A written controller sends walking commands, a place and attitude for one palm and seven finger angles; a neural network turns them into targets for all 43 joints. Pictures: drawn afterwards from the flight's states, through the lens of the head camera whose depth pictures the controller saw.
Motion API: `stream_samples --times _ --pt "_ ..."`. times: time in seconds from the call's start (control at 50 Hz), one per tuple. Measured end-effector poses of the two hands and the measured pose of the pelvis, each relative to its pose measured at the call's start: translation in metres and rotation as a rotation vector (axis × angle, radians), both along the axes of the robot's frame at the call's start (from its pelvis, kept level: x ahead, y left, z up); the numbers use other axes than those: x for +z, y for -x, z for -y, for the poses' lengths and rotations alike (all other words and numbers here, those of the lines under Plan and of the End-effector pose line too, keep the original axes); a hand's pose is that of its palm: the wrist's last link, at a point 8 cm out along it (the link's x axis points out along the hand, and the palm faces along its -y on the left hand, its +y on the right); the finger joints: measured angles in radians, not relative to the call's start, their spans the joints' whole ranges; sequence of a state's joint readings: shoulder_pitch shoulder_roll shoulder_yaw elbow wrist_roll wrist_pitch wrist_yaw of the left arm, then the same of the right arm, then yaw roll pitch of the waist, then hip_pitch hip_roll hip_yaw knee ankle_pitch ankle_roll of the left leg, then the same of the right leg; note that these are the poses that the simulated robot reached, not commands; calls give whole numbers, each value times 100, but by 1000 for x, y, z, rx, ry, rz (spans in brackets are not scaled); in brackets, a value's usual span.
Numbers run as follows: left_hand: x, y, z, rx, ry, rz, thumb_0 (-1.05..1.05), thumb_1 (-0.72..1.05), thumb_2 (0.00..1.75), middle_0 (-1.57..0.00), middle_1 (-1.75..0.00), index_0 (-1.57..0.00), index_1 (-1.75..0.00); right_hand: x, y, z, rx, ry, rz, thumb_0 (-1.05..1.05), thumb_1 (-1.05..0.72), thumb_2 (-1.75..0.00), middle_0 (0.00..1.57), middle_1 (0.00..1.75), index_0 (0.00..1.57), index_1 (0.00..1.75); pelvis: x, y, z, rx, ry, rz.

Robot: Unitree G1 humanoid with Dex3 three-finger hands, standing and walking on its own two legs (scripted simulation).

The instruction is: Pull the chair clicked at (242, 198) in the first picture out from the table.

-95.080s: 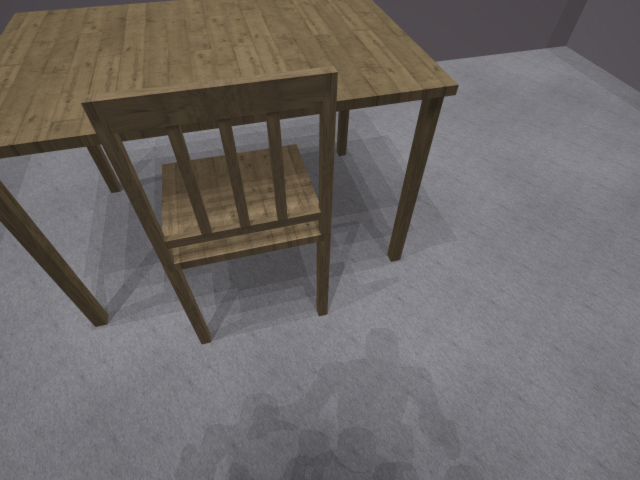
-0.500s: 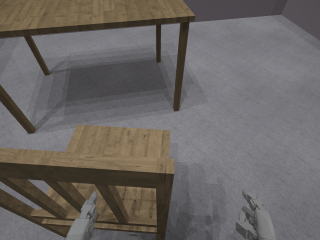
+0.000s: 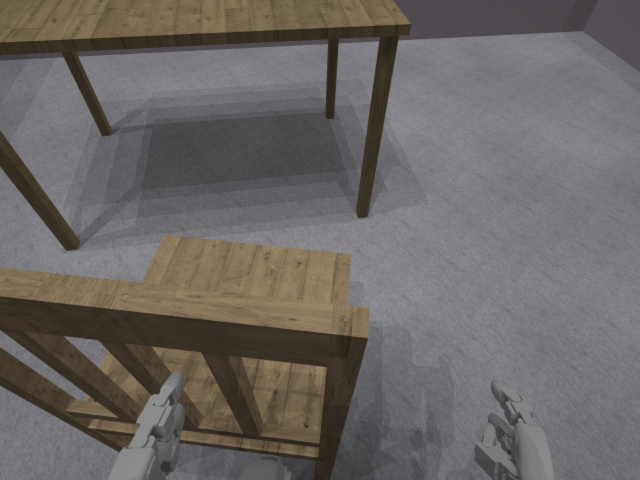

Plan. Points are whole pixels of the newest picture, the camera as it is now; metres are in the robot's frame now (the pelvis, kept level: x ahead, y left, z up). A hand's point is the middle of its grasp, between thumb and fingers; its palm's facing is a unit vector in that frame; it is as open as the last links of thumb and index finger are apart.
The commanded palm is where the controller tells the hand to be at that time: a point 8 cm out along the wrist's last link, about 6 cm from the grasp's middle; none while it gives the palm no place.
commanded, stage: draw the hand back to the body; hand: left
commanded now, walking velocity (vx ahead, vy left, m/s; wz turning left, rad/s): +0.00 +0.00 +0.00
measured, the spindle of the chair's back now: (162, 385) +0.23 +0.21 -0.01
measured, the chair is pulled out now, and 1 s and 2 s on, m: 0.69 0.67 0.65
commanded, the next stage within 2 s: step back with the hand held close in 1.38 s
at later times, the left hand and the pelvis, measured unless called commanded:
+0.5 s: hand (140, 460) +0.14 +0.17 +0.10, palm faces +0.03 -0.90 -0.44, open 14.8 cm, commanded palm +0.12 +0.24 +0.16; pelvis +0.00 -0.03 +0.04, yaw +0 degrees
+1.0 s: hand (93, 416) +0.16 +0.21 +0.13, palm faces +0.14 -0.83 -0.54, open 7.7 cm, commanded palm +0.17 +0.27 +0.26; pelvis +0.03 -0.04 +0.07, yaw +1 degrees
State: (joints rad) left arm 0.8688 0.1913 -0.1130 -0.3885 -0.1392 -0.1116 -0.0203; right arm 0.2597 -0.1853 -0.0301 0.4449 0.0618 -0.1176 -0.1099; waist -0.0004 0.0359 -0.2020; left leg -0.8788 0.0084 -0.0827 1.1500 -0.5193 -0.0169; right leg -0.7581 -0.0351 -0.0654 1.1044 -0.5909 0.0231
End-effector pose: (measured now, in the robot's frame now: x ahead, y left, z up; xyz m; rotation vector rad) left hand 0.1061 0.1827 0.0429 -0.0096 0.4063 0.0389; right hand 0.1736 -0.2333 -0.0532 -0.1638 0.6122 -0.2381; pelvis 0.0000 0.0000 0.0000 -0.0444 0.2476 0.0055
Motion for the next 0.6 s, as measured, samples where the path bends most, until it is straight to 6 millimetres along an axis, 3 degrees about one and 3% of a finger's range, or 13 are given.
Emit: stream_samples --times 0.16,0.3,0.44,0.6 --pt "13 0 -11 -48 -66 77 -2 -54 20 -5 -2 -10 -4 -13 1 -5 -6 -64 -21 1 -91 -90 21 30 20 30 -1 4 6 -8 -2 9" --pt "39 2 -18 -60 -118 111 -2 -52 21 -6 -3 -16 -7 -13 9 -1 -21 -91 -38 1 -91 -90 21 30 20 30 9 5 14 -2 -4 43" --pt "74 -5 -27 -55 -399 29 -2 -38 28 -6 -5 -27 -13 5 10 7 -9 -57 -40 1 -91 -90 21 29 20 30 30 2 22 -4 -15 121" --pt "106 -18 -36 32 -484 54 -1 -12 40 -7 -9 -39 -20 28 -1 20 7 -31 4 1 -91 -90 21 30 20 30 50 -1 31 -11 -25 202"
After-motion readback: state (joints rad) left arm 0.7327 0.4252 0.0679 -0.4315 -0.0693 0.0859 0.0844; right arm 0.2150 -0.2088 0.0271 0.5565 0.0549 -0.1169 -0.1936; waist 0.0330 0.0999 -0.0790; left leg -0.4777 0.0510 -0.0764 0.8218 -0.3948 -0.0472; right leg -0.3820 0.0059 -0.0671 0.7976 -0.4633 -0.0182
